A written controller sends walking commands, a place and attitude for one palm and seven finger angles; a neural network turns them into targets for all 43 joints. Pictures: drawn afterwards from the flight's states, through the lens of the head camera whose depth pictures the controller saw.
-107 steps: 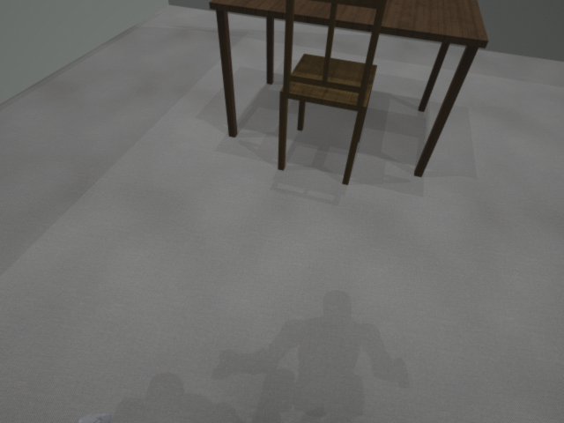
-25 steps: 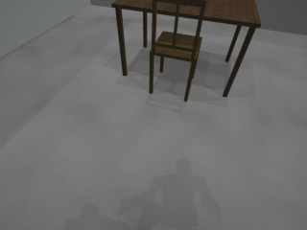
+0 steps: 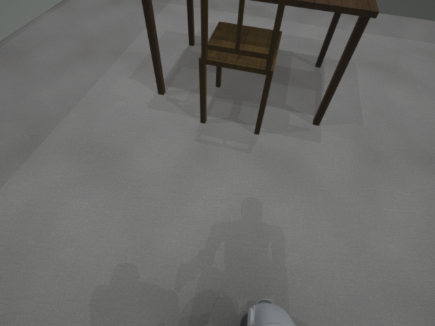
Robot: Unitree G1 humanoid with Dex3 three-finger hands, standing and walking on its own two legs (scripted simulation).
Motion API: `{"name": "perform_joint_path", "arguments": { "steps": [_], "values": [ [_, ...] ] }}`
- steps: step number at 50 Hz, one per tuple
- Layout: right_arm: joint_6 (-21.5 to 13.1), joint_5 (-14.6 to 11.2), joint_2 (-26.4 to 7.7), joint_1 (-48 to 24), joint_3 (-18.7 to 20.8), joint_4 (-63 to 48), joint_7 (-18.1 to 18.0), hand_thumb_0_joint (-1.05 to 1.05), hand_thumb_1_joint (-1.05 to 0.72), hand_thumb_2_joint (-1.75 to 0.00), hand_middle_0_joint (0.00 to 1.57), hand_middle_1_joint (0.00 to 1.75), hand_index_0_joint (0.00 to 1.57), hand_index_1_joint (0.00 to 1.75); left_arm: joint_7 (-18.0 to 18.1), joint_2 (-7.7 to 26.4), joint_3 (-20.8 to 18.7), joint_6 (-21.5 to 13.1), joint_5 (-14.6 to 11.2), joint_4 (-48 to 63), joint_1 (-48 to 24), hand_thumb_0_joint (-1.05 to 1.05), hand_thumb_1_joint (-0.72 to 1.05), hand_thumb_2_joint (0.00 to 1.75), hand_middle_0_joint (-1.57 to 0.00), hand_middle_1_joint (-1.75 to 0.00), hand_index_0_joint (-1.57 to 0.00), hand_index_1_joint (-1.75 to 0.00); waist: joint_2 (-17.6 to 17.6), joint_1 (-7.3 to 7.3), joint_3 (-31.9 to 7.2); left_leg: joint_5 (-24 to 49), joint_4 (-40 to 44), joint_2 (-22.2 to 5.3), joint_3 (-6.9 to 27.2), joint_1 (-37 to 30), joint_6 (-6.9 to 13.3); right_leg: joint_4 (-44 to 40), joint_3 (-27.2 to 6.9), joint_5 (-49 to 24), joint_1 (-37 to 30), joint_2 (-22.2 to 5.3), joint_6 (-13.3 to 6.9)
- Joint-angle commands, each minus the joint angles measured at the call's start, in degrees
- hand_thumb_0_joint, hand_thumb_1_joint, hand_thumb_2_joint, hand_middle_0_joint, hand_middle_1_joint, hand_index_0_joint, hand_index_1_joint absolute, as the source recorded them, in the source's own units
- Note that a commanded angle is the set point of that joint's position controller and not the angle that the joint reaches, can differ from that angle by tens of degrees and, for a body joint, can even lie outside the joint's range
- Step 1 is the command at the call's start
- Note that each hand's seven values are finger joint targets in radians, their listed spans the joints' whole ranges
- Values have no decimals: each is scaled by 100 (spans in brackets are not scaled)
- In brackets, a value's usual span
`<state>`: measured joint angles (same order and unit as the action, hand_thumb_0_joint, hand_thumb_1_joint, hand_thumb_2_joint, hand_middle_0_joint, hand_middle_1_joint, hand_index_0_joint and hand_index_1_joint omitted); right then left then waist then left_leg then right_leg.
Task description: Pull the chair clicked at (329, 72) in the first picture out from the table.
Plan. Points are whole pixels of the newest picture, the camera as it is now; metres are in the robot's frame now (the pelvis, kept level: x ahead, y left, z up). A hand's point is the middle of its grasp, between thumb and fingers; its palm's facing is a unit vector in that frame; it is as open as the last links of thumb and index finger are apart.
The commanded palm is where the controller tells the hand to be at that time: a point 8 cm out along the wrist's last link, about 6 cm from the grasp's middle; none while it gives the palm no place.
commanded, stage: walk to a spot facing it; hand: left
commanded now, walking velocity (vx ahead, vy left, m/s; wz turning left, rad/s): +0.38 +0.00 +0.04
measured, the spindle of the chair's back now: (240, 16) +1.33 -0.08 -0.07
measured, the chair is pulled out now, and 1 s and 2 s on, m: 0.00 0.00 0.00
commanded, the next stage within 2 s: turn to face it in 1.06 s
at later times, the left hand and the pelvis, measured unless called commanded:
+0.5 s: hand (137, 308) +0.18 +0.18 -0.19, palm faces +0.16 -0.98 -0.14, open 7.3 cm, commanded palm none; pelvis +0.22 +0.00 -0.01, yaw +4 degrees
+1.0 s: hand (161, 170) +0.54 +0.18 -0.17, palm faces -0.01 -0.98 -0.20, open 7.4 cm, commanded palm none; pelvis +0.44 -0.01 -0.01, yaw +1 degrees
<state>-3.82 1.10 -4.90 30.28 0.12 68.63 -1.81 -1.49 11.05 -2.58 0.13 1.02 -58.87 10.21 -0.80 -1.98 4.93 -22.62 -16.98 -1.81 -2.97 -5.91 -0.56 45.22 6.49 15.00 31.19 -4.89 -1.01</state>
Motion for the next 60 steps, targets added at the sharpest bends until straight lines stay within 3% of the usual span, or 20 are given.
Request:
{"name": "perform_joint_path", "arguments": {
  "steps": [1,3,4,5,8,11,20,23,24,25,26,29,32,44,48,49,50,51,54,60],
  "values": [
    [-110,-15,-1333,-123,323,-159,-47,0,-90,-90,20,30,20,30,-20,267,-97,-230,-8,322,312,0,90,90,-20,-30,-20,-30,758,507,-90,4627,-502,-1163,201,848,765,-846,232,-374,-1600,371,-230],
    [-91,-68,-1200,-134,332,-225,30,0,-90,-90,20,30,20,30,72,804,-268,-348,72,-124,1836,0,90,90,-20,-30,-20,-30,83,1136,-902,3647,-2858,-715,-34,2122,411,-1320,-292,-454,-3936,-13,-475],
    [-119,-155,-707,162,259,-376,64,0,-90,-90,20,30,20,30,172,1472,-433,-375,91,-233,2339,0,90,90,-20,-30,-20,-30,-1292,1166,-1526,10,-5040,54,-175,3540,214,-2067,-2906,196,-4810,-1850,-1094],
    [-70,-144,-717,-193,270,-548,68,0,-90,-90,20,30,20,30,176,1646,-451,-338,-23,-238,2273,0,90,90,-20,-30,-20,-30,-1220,1075,-1440,-954,-6236,19,324,3910,342,-3039,-4014,1286,-4167,-2420,-1387],
    [73,9,-620,-819,337,-702,166,0,-90,-90,20,30,20,30,241,800,-200,-344,22,134,633,0,90,90,-20,-30,-20,-30,-324,386,-37,113,-6136,-712,485,3920,302,-3429,-2620,1990,-1604,-1888,-973],
    [281,60,-480,-431,320,-608,196,0,-90,-90,20,30,20,30,243,538,-110,-398,68,158,399,0,90,90,-20,-30,-20,-30,-396,-43,-127,437,-5211,-784,212,3339,80,-3514,-1196,994,-806,-1390,-692],
    [136,15,-617,-1827,330,-1340,393,0,-90,-90,20,30,20,30,173,810,-154,-429,68,-43,933,0,90,90,-20,-30,-20,-30,-428,260,87,878,-2306,-533,-355,3040,38,-3402,-665,494,-1733,-1224,-702],
    [61,28,-888,-1310,382,-1198,351,0,-90,-90,20,30,20,30,169,794,-168,-380,44,-59,946,0,90,90,-20,-30,-20,-30,166,-75,-7,949,-1432,-295,-588,1565,96,-2430,-254,154,-1357,-958,-501],
    [20,71,-1292,-581,475,-1026,293,0,-90,-90,20,30,20,30,143,594,-130,-365,22,11,991,0,90,90,-20,-30,-20,-30,1111,-383,-400,329,-810,-736,237,582,337,-945,174,-111,-902,-489,-265],
    [12,122,-1949,70,638,-905,226,0,-90,-90,20,30,20,30,83,276,-74,-362,-36,197,1013,0,90,90,-20,-30,-20,-30,2455,-526,-632,-45,183,-2150,2398,-131,910,1054,634,1402,338,297,84],
    [55,82,-1922,199,591,-822,154,0,-90,-90,20,30,20,30,106,476,-67,-379,32,403,584,0,90,90,-20,-30,-20,-30,1821,-620,-637,-142,502,-2463,3036,-80,1213,2130,-123,1812,840,275,30],
    [-34,21,-1283,-840,387,-1058,92,0,-90,-90,20,30,20,30,32,383,-117,-342,65,179,483,0,90,90,-20,-30,-20,-30,639,-104,-172,391,607,-1997,1752,1009,953,2624,-582,481,827,-316,83],
    [-130,-5,-1052,-1005,354,-1009,64,0,-90,-90,20,30,20,30,30,164,-87,-189,90,30,861,0,90,90,-20,-30,-20,-30,612,165,-309,1337,645,-1552,690,1267,856,2110,-486,33,373,-367,208],
    [-94,44,-1100,-265,385,-482,67,0,-90,-90,20,30,20,30,-21,87,-93,-162,41,461,-578,0,90,90,-20,-30,-20,-30,714,-74,338,2303,612,-1549,-153,742,864,-597,-15,-501,196,-201,118],
    [-46,33,-1235,-493,399,-428,68,0,-90,-90,20,30,20,30,1,346,-176,-277,59,137,545,0,90,90,-20,-30,-20,-30,466,555,-218,3416,-1037,-1313,-470,1025,604,-1455,284,-458,-1812,260,-134],
    [-61,-17,-1145,-554,378,-439,105,0,-90,-90,20,30,20,30,41,692,-274,-365,97,-175,1547,0,90,90,-20,-30,-20,-30,-15,980,-828,3087,-2428,-1018,-644,1755,394,-1609,-143,-552,-3284,-45,-289],
    [-103,-100,-724,-224,304,-598,141,0,-90,-90,20,30,20,30,130,1432,-465,-430,114,-342,2248,0,90,90,-20,-30,-20,-30,-1646,1060,-1636,199,-4470,-231,-847,3420,116,-2154,-2499,-803,-4755,-1817,-837],
    [-60,-108,-850,-501,296,-744,125,0,-90,-90,20,30,20,30,148,1650,-440,-392,-26,-375,2367,0,90,90,-20,-30,-20,-30,-1428,1022,-1717,-1104,-5690,-40,-109,3902,152,-2827,-3453,-852,-4518,-2405,-1202],
    [86,-23,-671,-1071,365,-735,157,0,-90,-90,20,30,20,30,218,782,-217,-390,-6,46,772,0,90,90,-20,-30,-20,-30,-333,454,-289,277,-5869,-744,411,4035,172,-3274,-1852,214,-2188,-1909,-756],
    [355,19,-331,-749,299,-735,235,0,-90,-90,20,30,20,30,265,356,-36,-474,46,92,504,0,90,90,-20,-30,-20,-30,-581,-71,-131,883,-4062,-660,-36,3291,-100,-3338,-49,-1699,-1212,-1234,-595]
  ]
}}
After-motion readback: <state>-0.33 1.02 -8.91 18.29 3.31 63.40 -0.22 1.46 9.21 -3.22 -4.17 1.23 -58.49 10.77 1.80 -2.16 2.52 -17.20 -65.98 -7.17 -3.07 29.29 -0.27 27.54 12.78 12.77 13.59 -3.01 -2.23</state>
